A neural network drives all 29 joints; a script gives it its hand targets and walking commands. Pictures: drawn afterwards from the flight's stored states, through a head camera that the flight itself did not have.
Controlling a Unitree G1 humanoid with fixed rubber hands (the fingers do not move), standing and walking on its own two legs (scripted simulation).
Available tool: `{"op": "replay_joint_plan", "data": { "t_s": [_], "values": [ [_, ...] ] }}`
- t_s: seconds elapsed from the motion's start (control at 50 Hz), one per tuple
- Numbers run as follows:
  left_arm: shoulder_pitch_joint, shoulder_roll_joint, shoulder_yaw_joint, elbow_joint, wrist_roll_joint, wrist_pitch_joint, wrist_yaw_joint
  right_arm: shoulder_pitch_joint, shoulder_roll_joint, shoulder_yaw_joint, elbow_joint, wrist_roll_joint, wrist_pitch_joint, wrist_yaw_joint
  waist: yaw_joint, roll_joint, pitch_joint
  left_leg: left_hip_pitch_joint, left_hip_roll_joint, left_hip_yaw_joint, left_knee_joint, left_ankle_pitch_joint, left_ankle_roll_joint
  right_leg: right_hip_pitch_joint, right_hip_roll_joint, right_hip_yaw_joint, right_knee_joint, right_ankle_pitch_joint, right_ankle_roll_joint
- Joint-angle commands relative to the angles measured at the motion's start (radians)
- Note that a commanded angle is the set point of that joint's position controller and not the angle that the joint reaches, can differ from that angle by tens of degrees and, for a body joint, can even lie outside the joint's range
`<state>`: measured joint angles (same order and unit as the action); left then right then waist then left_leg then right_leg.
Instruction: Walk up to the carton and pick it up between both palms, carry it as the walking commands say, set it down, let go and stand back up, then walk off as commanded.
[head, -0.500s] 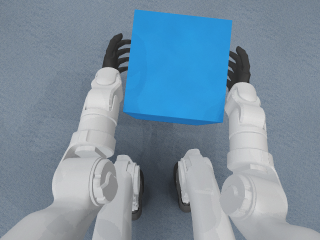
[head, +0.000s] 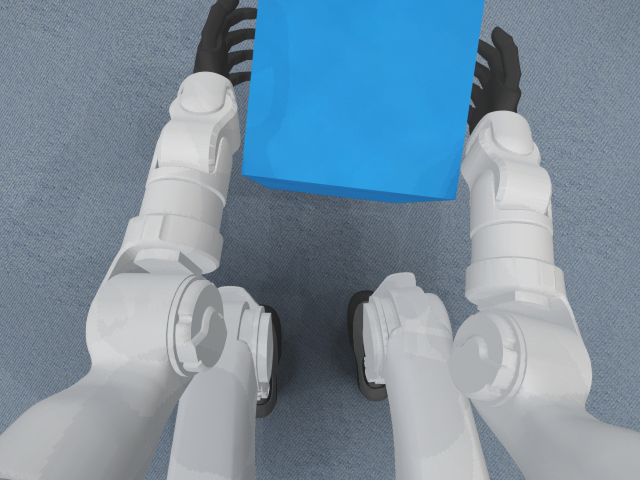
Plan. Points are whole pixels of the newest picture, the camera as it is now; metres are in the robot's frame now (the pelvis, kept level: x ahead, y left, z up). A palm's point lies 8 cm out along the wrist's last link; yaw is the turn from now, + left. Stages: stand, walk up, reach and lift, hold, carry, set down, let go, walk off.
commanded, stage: set down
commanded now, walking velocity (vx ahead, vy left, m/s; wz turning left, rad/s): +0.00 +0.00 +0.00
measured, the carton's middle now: (349, 106) +0.52 -0.06 -0.19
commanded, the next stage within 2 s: none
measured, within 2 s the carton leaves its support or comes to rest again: rests again in 1.56 s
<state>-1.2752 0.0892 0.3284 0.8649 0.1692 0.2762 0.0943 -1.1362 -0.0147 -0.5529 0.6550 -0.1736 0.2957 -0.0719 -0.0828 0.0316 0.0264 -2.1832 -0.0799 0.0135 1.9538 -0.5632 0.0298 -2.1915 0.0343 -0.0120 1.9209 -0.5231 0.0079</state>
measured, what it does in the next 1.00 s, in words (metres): lowers itself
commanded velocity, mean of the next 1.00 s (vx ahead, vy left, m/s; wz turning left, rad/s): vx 0.00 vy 0.00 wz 0.00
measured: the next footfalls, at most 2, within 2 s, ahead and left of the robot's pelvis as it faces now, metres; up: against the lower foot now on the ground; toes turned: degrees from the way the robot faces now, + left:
none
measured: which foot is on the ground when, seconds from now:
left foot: down 0.00-1.00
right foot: down 0.00-1.00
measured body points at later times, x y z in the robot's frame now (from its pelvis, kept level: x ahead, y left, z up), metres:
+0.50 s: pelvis +0.00 +0.00 -0.06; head +0.37 -0.01 +0.20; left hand +0.57 +0.08 -0.23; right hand +0.53 -0.21 -0.21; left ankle +0.09 +0.10 -0.41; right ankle +0.11 -0.11 -0.41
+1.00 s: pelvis +0.00 +0.00 -0.07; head +0.36 +0.00 +0.19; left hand +0.57 +0.08 -0.24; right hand +0.53 -0.21 -0.22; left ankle +0.09 +0.10 -0.41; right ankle +0.11 -0.12 -0.41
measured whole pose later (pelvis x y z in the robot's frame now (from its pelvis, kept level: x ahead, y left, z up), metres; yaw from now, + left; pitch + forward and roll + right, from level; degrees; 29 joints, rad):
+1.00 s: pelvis +0.00 +0.00 -0.07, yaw +0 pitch +38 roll -2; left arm -1.47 0.24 0.17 1.05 0.02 0.22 0.13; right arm -1.35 -0.17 -0.43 0.87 -0.04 0.25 -0.06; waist -0.11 0.01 0.29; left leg -2.28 -0.09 0.02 2.21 -0.60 0.02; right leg -2.28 0.04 -0.03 2.17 -0.56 0.01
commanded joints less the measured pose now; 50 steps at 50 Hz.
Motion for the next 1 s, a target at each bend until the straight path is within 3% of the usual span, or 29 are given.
{"op": "replay_joint_plan", "data": {
  "t_s": [0.0, 0.38, 0.5, 0.58, 0.76, 0.98],
  "values": [
    [-0.54, -0.935, -0.389, -0.006, -0.112, -0.027, -0.188, -0.665, 0.829, 0.515, 0.02, 0.133, -0.012, 0.245, -0.053, 0.058, -1.124, 0.589, -0.109, -0.016, -0.14, 0.284, -0.017, 0.587, 0.114, -0.046, -0.1, 0.335, 0.019],
    [-0.654, -0.841, -0.451, 0.008, -0.206, -0.06, -0.201, -0.785, 0.753, 0.569, 0.033, 0.21, -0.045, 0.244, -0.059, 0.046, -1.048, 0.498, -0.089, -0.009, 0.03, 0.31, -0.011, 0.569, 0.09, -0.031, 0.053, 0.377, 0.012],
    [-0.702, -0.811, -0.48, -0.029, -0.238, -0.081, -0.203, -0.773, 0.813, 0.581, 0.076, 0.258, -0.053, 0.25, -0.023, 0.05, -1.062, 0.501, -0.083, 0.0, 0.073, 0.352, -0.009, 0.587, 0.092, -0.024, 0.098, 0.424, 0.015],
    [-0.708, -0.829, -0.516, -0.051, -0.261, -0.086, -0.2, -0.775, 0.839, 0.601, 0.07, 0.286, -0.053, 0.25, -0.026, 0.066, -1.083, 0.526, -0.082, 0.002, 0.092, 0.38, -0.007, 0.577, 0.094, -0.023, 0.11, 0.443, 0.016],
    [-0.714, -0.822, -0.462, 0.007, -0.25, -0.083, -0.213, -0.772, 0.794, 0.538, 0.114, 0.242, -0.052, 0.265, -0.058, 0.071, -0.921, 0.459, -0.085, -0.015, 0.086, 0.287, 0.0, 0.488, 0.088, -0.03, 0.112, 0.337, 0.006],
    [-0.736, -0.777, -0.439, 0.047, -0.237, -0.093, -0.216, -0.798, 0.774, 0.507, 0.14, 0.25, -0.058, 0.285, -0.04, 0.08, -0.843, 0.455, -0.078, -0.015, 0.091, 0.264, 0.003, 0.454, 0.084, -0.032, 0.124, 0.305, 0.008]
  ]
}}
